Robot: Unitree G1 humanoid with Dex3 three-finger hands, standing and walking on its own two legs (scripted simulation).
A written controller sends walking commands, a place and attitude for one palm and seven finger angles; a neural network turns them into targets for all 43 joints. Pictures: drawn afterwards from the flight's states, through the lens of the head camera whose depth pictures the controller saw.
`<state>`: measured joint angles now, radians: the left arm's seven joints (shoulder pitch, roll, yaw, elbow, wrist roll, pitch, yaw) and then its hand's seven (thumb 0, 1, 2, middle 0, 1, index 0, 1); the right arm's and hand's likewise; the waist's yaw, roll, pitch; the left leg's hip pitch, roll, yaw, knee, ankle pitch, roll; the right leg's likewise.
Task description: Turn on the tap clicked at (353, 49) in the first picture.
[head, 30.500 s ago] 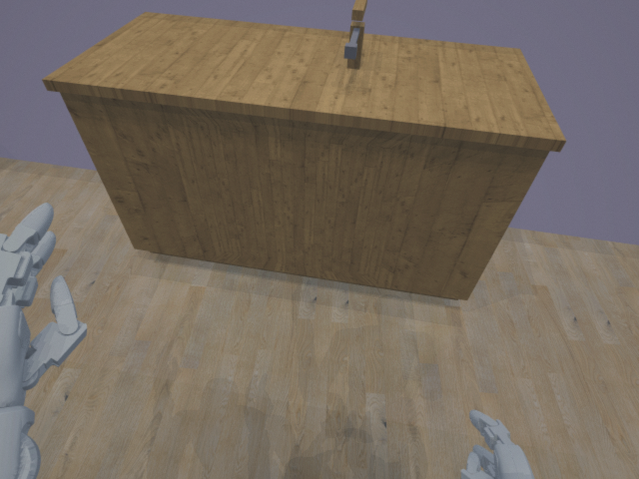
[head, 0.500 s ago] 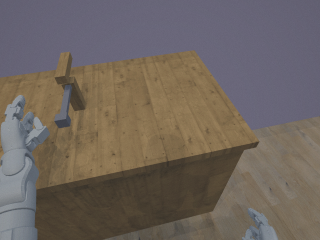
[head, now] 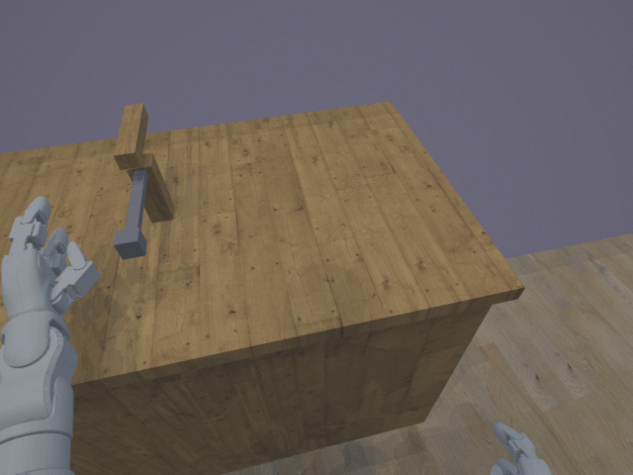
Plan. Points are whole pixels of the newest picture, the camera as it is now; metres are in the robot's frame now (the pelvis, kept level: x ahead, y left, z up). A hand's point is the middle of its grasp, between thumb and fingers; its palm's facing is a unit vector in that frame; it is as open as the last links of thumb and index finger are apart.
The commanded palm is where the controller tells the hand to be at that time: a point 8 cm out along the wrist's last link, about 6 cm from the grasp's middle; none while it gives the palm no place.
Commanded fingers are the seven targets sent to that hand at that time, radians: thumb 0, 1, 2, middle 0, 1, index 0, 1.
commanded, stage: reach beside the lever's end, fingers flat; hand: left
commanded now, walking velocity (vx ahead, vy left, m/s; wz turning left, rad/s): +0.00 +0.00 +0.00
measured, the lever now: (131, 243) +0.35 +0.27 +0.12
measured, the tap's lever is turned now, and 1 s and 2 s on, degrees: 0 3 33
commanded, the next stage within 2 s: push the lever round in 0.02 s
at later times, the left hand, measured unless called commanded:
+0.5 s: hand (111, 267) +0.31 +0.27 +0.12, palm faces +0.49 -0.87 -0.07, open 7.8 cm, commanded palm +0.27 +0.31 +0.12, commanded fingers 0.00 0.90 0.90 -0.15 -0.15 -0.15 -0.15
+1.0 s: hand (133, 265) +0.31 +0.25 +0.13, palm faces +0.51 -0.86 -0.06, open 7.6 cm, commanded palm +0.27 +0.28 +0.12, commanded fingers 0.00 0.90 0.90 -0.15 -0.15 -0.15 -0.15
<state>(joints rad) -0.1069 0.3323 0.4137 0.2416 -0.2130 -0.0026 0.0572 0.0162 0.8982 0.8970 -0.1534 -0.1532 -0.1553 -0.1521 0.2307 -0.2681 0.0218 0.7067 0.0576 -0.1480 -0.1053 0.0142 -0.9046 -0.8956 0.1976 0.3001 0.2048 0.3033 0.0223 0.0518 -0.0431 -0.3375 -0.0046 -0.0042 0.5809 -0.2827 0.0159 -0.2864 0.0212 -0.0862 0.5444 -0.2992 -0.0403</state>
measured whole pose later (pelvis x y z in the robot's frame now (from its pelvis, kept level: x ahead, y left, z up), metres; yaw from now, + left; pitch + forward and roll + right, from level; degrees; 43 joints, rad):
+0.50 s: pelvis +0.00 +0.00 +0.00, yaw +0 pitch +1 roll -1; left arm -0.12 0.28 0.34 0.18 -0.18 0.02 0.13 0.02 0.90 0.90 -0.15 -0.15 -0.15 -0.15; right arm 0.20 -0.25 0.03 0.69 0.05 -0.14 -0.09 0.01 -0.90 -0.90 0.20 0.30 0.21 0.30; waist 0.03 0.05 -0.04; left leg -0.33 -0.01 -0.01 0.58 -0.28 0.01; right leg -0.28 0.02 -0.09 0.54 -0.30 -0.04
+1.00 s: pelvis -0.01 -0.02 +0.00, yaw +0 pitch +1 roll +0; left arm -0.15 0.25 0.31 0.22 -0.17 0.01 0.20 0.03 0.94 0.91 -0.15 -0.15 -0.15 -0.15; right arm 0.20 -0.27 0.02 0.70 0.05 -0.12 -0.09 0.01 -0.90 -0.90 0.20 0.30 0.20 0.30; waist 0.02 0.06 -0.04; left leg -0.33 0.01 -0.02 0.58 -0.27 0.00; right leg -0.28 0.04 -0.10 0.55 -0.29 -0.06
